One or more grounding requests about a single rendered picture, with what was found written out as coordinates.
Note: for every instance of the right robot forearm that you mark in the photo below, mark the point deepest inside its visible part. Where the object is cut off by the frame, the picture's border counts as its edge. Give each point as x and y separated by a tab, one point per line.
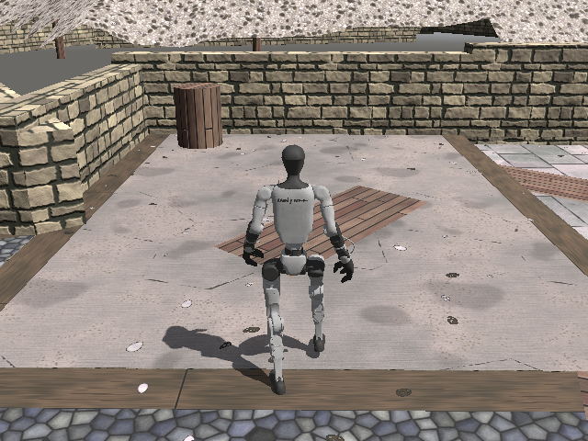
339	246

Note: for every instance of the robot right thigh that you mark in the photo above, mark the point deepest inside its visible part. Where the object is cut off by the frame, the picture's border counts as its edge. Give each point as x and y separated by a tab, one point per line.
315	267

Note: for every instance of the left robot upper arm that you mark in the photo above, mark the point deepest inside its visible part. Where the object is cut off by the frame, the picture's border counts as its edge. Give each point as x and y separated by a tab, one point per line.
259	210

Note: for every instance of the robot right hand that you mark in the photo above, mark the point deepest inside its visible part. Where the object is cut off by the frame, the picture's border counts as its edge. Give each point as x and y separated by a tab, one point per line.
348	268

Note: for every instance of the robot left hand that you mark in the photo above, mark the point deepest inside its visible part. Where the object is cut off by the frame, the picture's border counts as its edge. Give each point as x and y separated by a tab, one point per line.
248	260

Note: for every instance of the right robot upper arm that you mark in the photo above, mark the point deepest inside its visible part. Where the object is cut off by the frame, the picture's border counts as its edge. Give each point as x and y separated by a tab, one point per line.
327	209

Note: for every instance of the left robot forearm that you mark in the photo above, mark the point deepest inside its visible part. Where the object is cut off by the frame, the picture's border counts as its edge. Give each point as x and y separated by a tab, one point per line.
250	240

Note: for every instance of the robot head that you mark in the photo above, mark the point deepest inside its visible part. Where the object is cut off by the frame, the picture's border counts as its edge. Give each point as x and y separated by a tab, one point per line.
293	159

